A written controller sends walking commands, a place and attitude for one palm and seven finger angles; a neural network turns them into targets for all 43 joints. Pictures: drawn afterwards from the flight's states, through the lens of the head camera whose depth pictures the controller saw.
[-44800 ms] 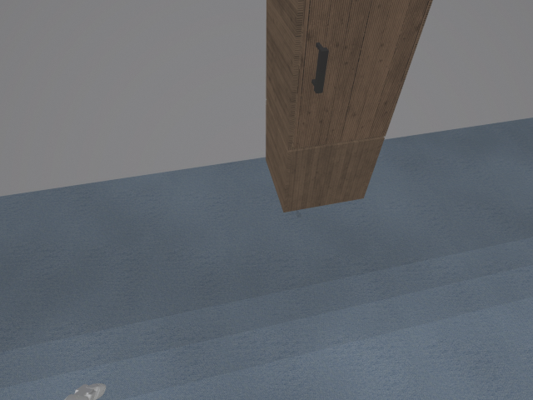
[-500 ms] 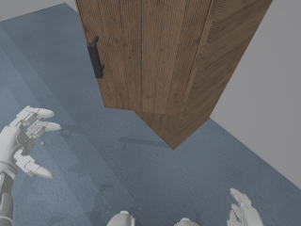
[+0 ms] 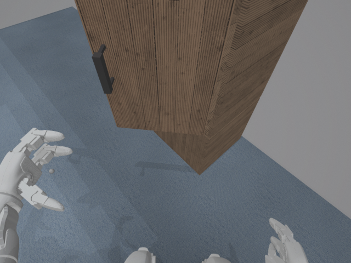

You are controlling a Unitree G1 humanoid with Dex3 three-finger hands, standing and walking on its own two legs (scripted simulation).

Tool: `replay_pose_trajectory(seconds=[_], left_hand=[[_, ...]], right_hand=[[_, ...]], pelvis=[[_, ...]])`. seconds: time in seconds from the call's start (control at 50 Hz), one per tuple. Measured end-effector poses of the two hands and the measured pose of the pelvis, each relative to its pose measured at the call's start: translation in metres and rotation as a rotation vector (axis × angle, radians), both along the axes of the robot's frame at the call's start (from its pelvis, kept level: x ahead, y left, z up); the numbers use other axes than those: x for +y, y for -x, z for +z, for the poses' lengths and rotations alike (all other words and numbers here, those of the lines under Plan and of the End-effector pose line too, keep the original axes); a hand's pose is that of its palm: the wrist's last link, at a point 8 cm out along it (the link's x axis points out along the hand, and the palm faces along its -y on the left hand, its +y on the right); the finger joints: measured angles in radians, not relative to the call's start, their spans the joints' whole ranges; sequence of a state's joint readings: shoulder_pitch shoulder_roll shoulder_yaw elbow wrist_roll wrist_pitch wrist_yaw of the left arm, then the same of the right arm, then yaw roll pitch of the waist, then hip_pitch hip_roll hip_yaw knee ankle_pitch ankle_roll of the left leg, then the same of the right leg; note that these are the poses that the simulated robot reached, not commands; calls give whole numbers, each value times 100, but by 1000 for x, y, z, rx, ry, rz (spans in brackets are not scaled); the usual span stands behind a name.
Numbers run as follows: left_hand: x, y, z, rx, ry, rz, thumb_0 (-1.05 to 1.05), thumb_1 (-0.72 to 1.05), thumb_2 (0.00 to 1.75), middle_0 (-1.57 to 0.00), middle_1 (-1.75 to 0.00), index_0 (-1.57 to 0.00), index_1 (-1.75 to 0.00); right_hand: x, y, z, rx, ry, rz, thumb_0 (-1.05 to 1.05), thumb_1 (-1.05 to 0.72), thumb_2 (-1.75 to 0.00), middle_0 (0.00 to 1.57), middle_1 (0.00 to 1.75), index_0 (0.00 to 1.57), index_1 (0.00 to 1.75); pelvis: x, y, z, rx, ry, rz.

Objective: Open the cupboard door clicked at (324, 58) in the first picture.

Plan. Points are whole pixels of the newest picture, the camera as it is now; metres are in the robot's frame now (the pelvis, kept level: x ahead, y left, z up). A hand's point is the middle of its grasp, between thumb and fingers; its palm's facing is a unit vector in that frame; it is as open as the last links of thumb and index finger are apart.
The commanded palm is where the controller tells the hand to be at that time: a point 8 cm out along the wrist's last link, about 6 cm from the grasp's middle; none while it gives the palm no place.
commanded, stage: move the hooked fingers beside the handle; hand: left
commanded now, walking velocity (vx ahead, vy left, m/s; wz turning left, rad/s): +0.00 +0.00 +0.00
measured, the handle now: (105, 69) +0.63 +0.25 +0.05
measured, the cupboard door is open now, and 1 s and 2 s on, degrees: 42 42 42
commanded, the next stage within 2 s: none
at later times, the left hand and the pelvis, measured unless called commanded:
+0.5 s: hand (61, 137) +0.37 +0.28 +0.06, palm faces -0.06 -1.00 -0.03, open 14.0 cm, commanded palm +0.35 +0.33 +0.06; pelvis -0.01 +0.00 -0.01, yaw -1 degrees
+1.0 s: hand (72, 108) +0.45 +0.29 +0.06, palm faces -0.06 -1.00 -0.02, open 14.0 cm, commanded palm +0.45 +0.33 +0.06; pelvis -0.01 +0.02 -0.02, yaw -2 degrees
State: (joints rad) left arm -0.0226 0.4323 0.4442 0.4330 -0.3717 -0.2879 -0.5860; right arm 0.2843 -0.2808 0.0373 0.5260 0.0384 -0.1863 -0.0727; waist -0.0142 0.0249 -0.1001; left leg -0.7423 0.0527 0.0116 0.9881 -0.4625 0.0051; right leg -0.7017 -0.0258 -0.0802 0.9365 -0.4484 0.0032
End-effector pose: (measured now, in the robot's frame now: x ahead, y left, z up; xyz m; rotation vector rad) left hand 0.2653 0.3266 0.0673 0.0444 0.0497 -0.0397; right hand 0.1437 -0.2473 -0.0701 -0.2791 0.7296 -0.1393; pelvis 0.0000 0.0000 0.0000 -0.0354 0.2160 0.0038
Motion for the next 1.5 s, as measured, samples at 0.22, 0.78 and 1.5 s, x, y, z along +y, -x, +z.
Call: replay_pose_trajectory(seconds=[0.22, 0.78, 1.5], left_hand=[[3, -15, -4, -10, 12, 8, -1, -50, 30, -30, -120, -30, -120], [13, -135, -7, -14, 32, -35, -1, -50, 30, -30, -120, -30, -120], [34, -255, -6, 0, 24, -19, -1, -50, 30, -30, -120, -30, -120]], right_hand=[[-1, 0, -5, 18, 21, 13, 1, -90, -90, 20, 30, 20, 30], [-13, 100, -29, 388, 66, -157, 1, -91, -90, 20, 30, 20, 30], [1, 182, -44, 703, 127, -273, 0, -91, -90, 20, 30, 20, 30]], pelvis=[[-1, 5, -4, 6, 2, 9], [13, 5, -13, 105, 12, -27], [24, 14, -44, 274, 68, -40]])
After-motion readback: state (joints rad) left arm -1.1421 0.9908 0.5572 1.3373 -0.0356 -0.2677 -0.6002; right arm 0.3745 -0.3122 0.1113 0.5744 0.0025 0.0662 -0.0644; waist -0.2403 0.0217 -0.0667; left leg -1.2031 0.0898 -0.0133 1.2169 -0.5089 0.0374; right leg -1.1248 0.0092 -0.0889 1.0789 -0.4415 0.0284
